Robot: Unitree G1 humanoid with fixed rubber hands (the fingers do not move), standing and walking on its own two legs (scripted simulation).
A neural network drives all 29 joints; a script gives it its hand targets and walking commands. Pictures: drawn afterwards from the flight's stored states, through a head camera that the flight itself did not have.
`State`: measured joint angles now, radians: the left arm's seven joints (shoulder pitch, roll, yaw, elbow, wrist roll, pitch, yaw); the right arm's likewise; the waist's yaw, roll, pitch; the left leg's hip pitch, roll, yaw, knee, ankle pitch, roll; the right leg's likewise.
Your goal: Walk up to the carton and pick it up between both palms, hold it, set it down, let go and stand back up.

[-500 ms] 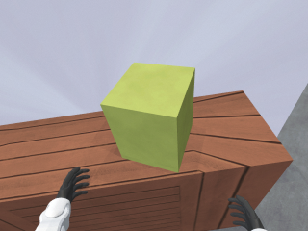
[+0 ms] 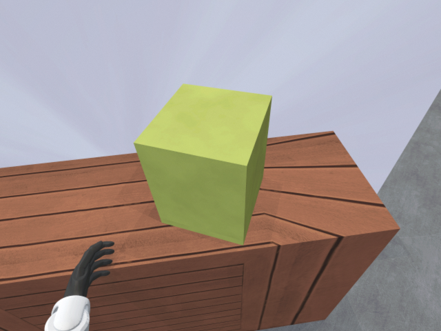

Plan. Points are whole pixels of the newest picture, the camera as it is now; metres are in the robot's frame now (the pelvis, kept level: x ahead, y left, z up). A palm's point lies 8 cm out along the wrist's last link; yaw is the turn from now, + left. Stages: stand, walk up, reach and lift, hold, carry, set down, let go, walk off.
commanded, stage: stand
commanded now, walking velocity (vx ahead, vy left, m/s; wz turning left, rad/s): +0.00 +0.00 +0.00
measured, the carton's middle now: (212, 163) +0.44 +0.04 +0.06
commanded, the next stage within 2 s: none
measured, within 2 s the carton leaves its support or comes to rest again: neither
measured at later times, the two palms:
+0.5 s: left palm (80, 291) +0.19 +0.27 +0.00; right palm out of the picture +0.06 -0.24 -0.12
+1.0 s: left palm (80, 292) +0.19 +0.27 +0.00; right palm out of the picture +0.07 -0.24 -0.12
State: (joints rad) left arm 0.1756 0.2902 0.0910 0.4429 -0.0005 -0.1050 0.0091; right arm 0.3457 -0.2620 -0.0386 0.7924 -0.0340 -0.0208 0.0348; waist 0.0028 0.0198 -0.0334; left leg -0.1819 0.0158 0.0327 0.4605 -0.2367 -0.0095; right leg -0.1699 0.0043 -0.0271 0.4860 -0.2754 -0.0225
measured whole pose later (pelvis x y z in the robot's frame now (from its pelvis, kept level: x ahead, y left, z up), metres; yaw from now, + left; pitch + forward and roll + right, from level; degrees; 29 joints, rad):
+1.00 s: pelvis -0.01 +0.00 +0.00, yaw +3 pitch -3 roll +0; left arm 0.16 0.29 0.07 0.40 0.00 -0.11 0.04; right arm 0.30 -0.23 -0.02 0.79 -0.02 0.00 0.05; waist -0.02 0.01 0.00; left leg -0.23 0.01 -0.02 0.52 -0.24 -0.01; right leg -0.19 0.00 -0.07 0.51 -0.28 -0.02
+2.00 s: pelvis -0.02 +0.01 -0.01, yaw +6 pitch -3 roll -1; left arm 0.15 0.29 0.02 0.38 -0.01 -0.10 0.03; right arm 0.28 -0.24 -0.02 0.76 -0.01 0.01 0.05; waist -0.03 0.01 0.01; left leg -0.26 -0.02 -0.07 0.55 -0.24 0.00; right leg -0.18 -0.03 -0.12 0.53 -0.30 -0.01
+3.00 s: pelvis +0.00 +0.03 -0.01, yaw +7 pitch -3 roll -1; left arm 0.36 0.26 -0.02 0.83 0.01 0.00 0.01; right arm 0.26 -0.22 0.00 0.80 0.00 0.00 0.00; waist 0.02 -0.02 0.02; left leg -0.25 -0.05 -0.07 0.56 -0.26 0.03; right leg -0.16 -0.05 -0.10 0.52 -0.31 0.03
